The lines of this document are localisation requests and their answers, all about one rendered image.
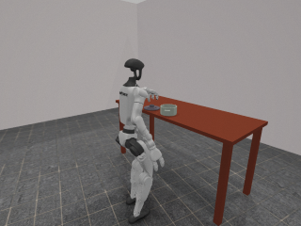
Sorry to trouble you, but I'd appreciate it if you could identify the robot left forearm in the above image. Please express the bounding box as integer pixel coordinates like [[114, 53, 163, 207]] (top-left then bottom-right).
[[142, 87, 151, 93]]

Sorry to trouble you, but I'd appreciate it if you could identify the robot left shin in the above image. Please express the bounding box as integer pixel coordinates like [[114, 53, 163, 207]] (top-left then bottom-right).
[[130, 161, 143, 198]]

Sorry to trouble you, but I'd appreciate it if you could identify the right robot hand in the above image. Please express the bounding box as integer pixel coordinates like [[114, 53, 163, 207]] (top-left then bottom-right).
[[149, 147, 165, 171]]

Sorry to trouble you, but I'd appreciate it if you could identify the left robot foot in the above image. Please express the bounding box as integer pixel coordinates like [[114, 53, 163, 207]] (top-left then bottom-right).
[[126, 196, 136, 205]]

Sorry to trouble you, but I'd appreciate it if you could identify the pot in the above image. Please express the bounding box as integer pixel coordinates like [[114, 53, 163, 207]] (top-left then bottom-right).
[[160, 104, 177, 117]]

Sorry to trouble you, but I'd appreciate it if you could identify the left robot hand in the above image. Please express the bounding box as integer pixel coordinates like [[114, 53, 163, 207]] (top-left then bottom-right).
[[147, 89, 159, 102]]

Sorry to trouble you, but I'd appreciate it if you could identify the robot right upper arm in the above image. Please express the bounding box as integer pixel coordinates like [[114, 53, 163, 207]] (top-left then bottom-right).
[[131, 87, 148, 126]]

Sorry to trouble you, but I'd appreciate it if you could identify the robot right forearm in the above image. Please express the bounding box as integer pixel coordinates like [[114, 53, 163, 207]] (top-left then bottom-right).
[[135, 116, 156, 151]]

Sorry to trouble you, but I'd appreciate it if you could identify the table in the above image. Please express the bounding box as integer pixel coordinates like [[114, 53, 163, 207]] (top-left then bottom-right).
[[116, 95, 268, 226]]

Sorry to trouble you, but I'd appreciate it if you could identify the lid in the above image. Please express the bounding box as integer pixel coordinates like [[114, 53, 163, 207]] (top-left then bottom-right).
[[144, 105, 160, 111]]

